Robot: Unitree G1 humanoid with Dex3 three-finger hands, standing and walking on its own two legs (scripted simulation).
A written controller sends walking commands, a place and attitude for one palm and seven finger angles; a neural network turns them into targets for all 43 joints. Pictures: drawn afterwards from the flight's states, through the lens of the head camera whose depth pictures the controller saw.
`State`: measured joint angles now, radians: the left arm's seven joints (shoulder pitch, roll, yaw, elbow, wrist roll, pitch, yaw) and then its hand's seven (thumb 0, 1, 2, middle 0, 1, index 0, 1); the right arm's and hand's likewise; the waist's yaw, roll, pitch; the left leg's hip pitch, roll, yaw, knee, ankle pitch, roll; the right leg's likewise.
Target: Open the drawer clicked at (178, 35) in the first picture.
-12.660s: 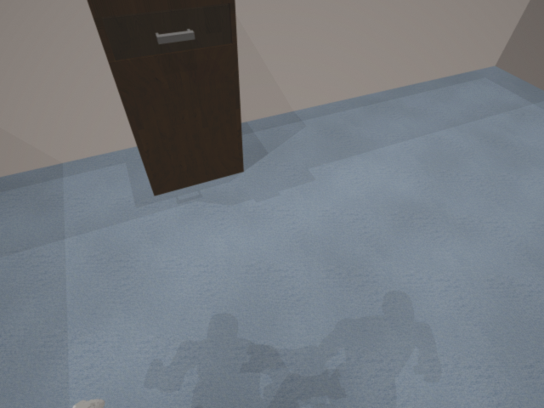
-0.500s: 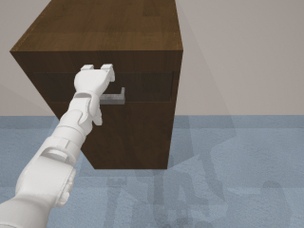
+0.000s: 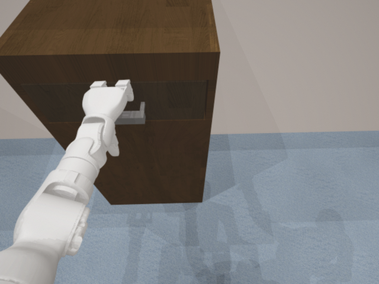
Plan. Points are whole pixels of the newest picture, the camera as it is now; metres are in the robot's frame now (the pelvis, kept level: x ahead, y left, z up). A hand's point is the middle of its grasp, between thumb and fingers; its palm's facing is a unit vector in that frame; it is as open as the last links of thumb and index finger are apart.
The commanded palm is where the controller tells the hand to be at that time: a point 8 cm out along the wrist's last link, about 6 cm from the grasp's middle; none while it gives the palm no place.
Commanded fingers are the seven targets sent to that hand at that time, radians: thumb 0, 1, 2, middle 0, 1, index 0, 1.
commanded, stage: lower the fingers behind the handle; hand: left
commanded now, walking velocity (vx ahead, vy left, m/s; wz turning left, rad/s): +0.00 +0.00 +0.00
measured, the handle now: (119, 111) +0.53 +0.15 +0.02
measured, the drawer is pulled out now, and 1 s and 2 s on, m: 0.00 0.00 0.00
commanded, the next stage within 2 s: close the thumb around the handle in 1.26 s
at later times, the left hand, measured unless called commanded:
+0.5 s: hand (116, 130) +0.47 +0.16 +0.02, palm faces -0.10 -0.06 -0.99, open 13.8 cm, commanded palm +0.46 +0.16 +0.08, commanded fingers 0.00 -0.50 0.30 -0.30 -1.20 -0.30 -1.20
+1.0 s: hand (118, 133) +0.48 +0.15 +0.00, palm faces -0.03 -0.04 -1.00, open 13.8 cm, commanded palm +0.46 +0.16 +0.06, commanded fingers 0.00 -0.50 0.30 -0.30 -1.20 -0.30 -1.20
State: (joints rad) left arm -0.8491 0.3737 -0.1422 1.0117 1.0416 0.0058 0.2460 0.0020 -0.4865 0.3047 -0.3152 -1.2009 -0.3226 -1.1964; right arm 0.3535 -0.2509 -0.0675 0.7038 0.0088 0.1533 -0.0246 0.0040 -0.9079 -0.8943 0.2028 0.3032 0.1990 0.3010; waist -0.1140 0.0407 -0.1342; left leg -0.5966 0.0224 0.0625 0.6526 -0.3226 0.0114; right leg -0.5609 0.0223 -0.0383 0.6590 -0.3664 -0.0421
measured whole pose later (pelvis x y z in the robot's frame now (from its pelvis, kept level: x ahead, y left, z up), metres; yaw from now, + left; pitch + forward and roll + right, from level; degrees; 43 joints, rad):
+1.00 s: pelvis -0.01 +0.01 -0.02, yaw -1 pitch +20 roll -1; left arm -0.84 0.34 -0.11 1.09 1.09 0.03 0.39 0.00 -0.49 0.30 -0.30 -1.20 -0.32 -1.20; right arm 0.37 -0.23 -0.07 0.72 -0.01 0.14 -0.01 0.00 -0.91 -0.89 0.20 0.30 0.20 0.30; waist -0.14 0.05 -0.18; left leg -0.77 0.03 0.07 0.81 -0.38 0.03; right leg -0.73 0.03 -0.03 0.79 -0.41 -0.03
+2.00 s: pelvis -0.01 +0.01 -0.02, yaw +0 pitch +19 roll -1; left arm -0.83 0.33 -0.14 1.08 1.08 0.06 0.38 0.00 0.66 0.80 -0.34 -1.32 -0.39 -1.32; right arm 0.35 -0.23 -0.07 0.71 -0.01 0.14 -0.01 0.00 -0.91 -0.89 0.20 0.30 0.20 0.30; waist -0.13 0.05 -0.17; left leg -0.75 0.03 0.06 0.79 -0.38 0.02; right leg -0.70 0.03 -0.04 0.78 -0.41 -0.04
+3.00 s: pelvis +0.00 +0.00 +0.00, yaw +0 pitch +13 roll +0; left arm -0.40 0.26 -0.21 0.66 1.07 0.07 0.36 0.01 0.68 0.81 -0.28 -1.35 -0.37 -1.30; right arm 0.23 -0.23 -0.07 0.65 0.01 0.19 0.00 0.01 -0.91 -0.89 0.20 0.30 0.20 0.30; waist -0.03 0.05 -0.16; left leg -0.56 0.02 0.06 0.71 -0.36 0.01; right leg -0.53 0.02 -0.03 0.72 -0.41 -0.04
